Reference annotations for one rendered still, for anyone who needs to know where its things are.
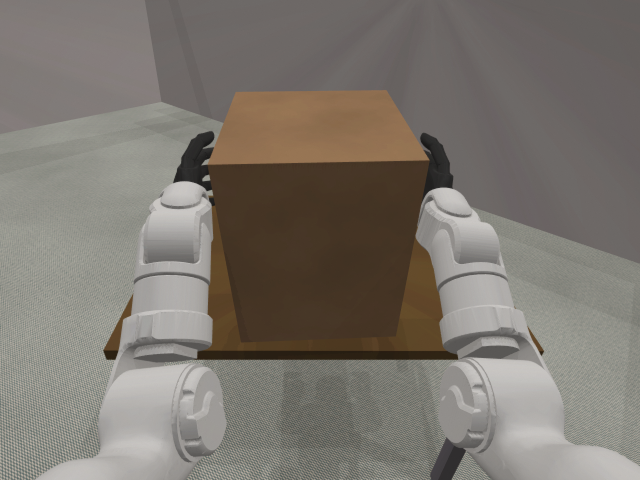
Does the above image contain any right robot forearm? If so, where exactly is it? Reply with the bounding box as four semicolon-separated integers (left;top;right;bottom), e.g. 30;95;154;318
416;188;565;428

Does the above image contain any robot right upper arm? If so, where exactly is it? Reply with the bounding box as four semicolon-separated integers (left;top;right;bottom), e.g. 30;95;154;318
438;357;640;480

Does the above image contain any left robot forearm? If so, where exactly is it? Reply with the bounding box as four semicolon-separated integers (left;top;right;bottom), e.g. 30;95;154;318
98;181;213;444

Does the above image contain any robot left hand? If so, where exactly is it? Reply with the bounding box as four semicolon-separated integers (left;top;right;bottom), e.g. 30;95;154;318
173;131;215;206

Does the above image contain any carton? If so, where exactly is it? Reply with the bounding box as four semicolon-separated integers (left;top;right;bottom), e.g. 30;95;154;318
207;90;430;343

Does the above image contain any robot left upper arm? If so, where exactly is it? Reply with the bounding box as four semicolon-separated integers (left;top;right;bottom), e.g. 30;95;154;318
35;363;226;480

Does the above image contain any robot right hand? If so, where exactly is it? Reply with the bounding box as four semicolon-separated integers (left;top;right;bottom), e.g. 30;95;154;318
420;133;453;204

